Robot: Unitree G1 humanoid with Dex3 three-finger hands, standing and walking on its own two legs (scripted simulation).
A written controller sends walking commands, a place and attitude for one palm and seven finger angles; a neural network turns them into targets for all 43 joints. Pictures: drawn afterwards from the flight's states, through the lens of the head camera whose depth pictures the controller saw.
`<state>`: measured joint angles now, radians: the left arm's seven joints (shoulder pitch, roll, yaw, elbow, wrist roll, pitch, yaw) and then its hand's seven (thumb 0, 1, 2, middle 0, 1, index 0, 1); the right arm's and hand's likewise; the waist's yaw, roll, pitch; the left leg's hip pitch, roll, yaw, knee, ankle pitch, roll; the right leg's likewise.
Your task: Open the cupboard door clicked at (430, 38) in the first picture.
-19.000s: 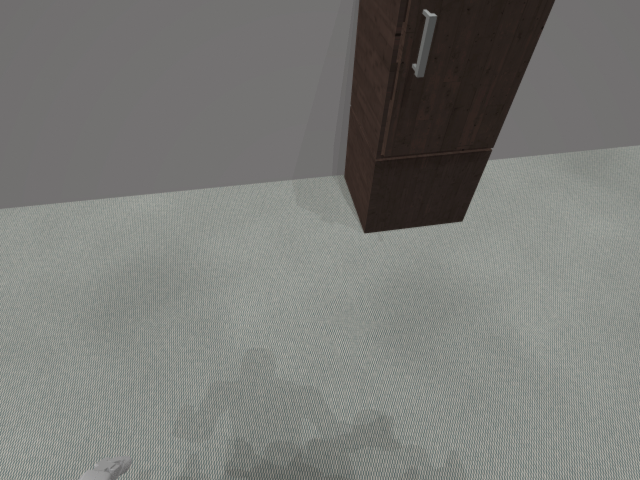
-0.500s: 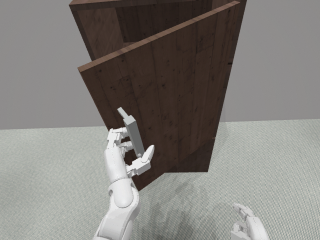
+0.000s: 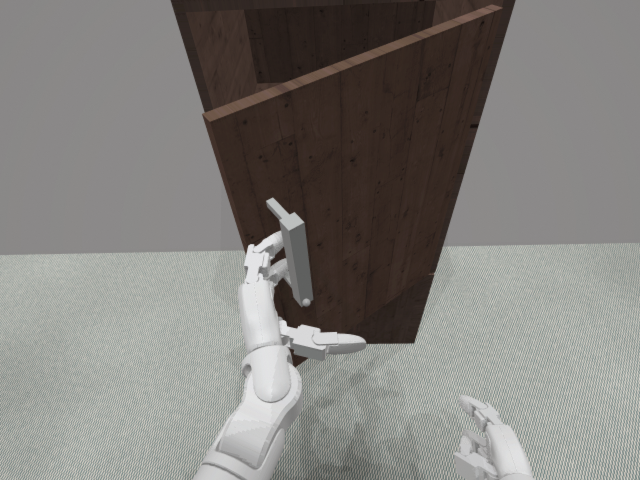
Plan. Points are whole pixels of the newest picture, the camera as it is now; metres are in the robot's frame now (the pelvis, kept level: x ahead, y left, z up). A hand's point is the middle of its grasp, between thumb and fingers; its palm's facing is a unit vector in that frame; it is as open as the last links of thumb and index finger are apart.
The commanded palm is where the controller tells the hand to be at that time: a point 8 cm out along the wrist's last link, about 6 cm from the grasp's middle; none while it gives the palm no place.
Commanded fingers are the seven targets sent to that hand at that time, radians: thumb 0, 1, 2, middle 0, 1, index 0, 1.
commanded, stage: slide the hand sideways off the handle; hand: left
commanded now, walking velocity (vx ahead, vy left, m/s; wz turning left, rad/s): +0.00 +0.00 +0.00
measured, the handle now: (289, 254) +0.38 +0.05 +0.08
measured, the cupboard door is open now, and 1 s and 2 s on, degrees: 36 38 38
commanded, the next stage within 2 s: draw the hand back to the body in 1.30 s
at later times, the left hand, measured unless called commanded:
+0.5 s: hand (311, 324) +0.29 +0.02 +0.07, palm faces -0.13 -0.99 -0.01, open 16.4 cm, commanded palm +0.26 +0.07 +0.07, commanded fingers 0.00 -0.50 0.30 -0.15 -0.30 -0.15 -0.30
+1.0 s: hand (271, 349) +0.25 +0.06 +0.07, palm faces -0.05 -1.00 +0.00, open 16.3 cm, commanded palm +0.22 +0.12 +0.07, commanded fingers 0.00 -0.50 0.30 -0.15 -0.30 -0.15 -0.30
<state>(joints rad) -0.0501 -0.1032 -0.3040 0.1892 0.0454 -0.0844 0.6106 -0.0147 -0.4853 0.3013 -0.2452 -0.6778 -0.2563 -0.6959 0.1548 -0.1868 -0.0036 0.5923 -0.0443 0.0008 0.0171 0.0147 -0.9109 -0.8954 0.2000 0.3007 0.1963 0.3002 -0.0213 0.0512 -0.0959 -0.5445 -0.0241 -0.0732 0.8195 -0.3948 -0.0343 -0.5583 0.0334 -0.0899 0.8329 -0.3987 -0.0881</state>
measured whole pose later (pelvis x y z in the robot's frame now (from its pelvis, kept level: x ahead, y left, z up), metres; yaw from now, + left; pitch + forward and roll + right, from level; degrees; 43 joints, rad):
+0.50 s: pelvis -0.01 +0.05 -0.01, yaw -3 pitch +6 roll +0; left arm -0.08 -0.10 -0.36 0.25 0.06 -0.20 0.35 -0.02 -0.50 0.30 -0.13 -0.30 -0.13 -0.30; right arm 0.25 -0.19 0.02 0.52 -0.01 0.01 0.05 0.02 -0.91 -0.90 0.20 0.30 0.20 0.30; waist -0.02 0.04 -0.07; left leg -0.57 -0.05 0.01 0.88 -0.41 0.04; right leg -0.59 0.01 -0.01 0.88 -0.39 -0.02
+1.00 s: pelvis +0.01 +0.04 +0.00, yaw -2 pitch +5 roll +0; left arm 0.26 -0.02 -0.34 -0.09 0.05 -0.16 0.24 -0.02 -0.50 0.30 -0.15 -0.30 -0.15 -0.30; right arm 0.21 -0.19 0.04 0.44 0.00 0.03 0.02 0.01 -0.91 -0.90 0.20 0.30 0.20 0.30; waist 0.02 0.04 -0.07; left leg -0.52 -0.04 -0.01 0.87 -0.44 0.02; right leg -0.54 0.02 -0.03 0.87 -0.42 -0.04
